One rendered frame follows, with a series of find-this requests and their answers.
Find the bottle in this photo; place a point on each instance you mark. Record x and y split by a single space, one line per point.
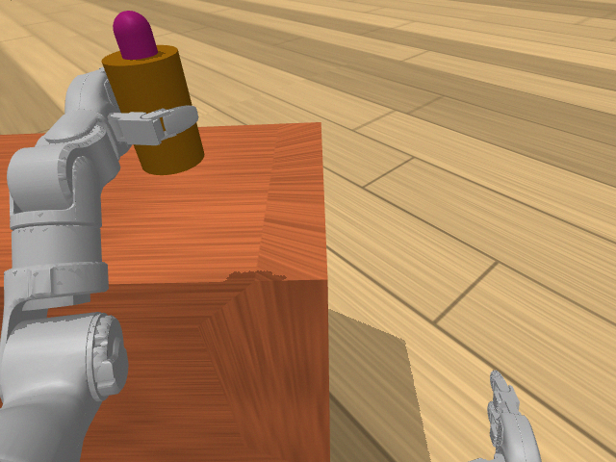
146 77

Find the right robot hand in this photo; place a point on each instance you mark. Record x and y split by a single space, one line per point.
510 432

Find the left robot hand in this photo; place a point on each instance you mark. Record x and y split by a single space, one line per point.
92 91

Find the left robot arm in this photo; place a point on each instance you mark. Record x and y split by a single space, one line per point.
55 372

